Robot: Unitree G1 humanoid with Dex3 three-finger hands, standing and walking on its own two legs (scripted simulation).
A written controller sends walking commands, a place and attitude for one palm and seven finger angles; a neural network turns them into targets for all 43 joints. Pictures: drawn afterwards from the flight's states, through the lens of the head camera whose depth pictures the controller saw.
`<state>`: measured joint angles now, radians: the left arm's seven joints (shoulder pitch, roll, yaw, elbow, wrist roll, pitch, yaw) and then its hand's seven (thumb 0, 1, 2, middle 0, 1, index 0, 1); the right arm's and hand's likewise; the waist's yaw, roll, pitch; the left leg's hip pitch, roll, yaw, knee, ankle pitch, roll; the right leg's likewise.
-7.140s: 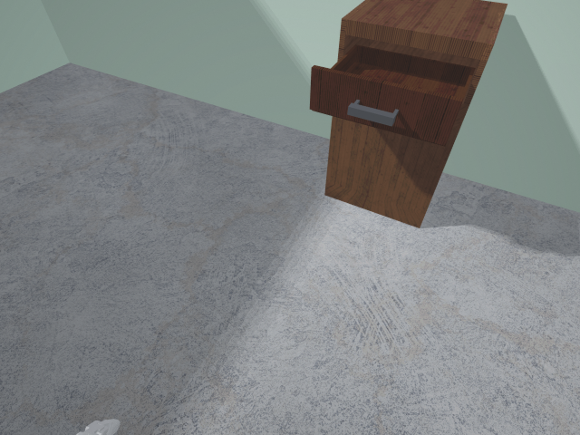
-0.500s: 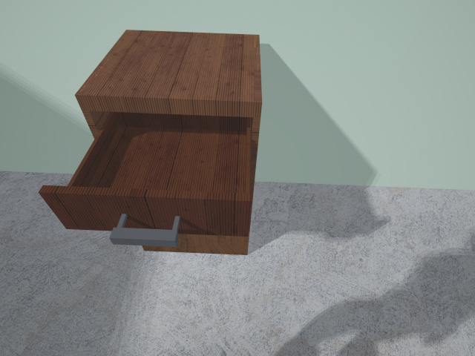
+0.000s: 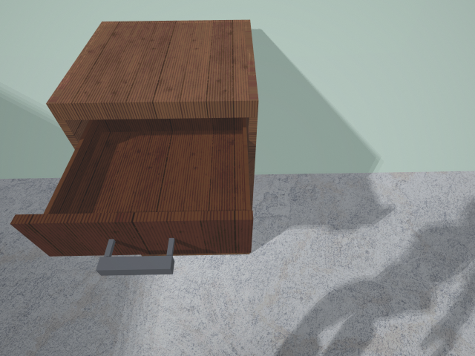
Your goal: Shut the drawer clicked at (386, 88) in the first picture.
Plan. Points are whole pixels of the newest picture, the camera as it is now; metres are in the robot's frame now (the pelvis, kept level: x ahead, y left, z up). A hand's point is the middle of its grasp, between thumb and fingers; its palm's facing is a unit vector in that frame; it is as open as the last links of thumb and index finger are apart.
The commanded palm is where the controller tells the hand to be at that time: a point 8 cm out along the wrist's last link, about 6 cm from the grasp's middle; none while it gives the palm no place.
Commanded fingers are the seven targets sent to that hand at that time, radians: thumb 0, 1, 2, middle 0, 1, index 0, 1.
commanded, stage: come to a stop and stand still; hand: left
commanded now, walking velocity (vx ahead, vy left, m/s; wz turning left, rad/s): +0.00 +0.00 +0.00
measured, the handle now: (138, 254) +0.30 +0.21 -0.05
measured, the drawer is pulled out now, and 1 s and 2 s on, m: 0.29 0.29 0.29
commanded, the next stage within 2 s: none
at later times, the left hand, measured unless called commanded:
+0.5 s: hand out of the picture +0.06 +0.20 -0.16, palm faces +0.03 -0.96 -0.28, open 7.4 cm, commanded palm none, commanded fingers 0.00 0.90 0.90 -0.20 -0.30 -0.20 -0.30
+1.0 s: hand out of the picture +0.03 +0.21 -0.17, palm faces +0.01 -0.98 -0.17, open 7.3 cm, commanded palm none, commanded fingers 0.00 0.90 0.90 -0.20 -0.30 -0.20 -0.30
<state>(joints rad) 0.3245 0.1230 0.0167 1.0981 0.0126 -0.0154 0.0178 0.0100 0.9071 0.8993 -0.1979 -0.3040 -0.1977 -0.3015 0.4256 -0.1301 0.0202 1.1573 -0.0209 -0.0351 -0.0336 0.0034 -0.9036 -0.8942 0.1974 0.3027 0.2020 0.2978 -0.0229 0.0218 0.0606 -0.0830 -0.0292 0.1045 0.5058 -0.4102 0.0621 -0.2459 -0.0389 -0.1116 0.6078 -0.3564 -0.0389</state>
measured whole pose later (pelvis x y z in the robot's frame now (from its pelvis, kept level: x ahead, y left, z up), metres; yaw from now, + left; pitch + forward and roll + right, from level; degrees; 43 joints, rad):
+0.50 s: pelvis +0.03 +0.00 +0.00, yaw -1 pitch -1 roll +1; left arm 0.22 0.18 0.03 1.00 0.02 0.03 0.05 0.01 0.91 0.90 -0.20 -0.30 -0.20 -0.30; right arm 0.14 -0.18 -0.03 1.02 -0.01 0.03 -0.03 0.01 -0.92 -0.89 0.20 0.30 0.20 0.30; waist 0.02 0.02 0.12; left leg -0.28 0.04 0.10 0.56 -0.26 0.00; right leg -0.20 -0.03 -0.07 0.58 -0.37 -0.01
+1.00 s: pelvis -0.02 +0.03 +0.00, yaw +0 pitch -2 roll -2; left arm 0.29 0.20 0.00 0.92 0.02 0.02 0.03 0.01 0.91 0.90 -0.20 -0.30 -0.20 -0.30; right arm 0.33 -0.16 0.01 0.99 -0.03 0.03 0.01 0.01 -0.90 -0.89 0.20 0.30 0.20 0.30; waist -0.01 -0.03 0.02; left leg -0.34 0.02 0.05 0.58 -0.22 0.04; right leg -0.24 -0.02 -0.08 0.54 -0.30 0.00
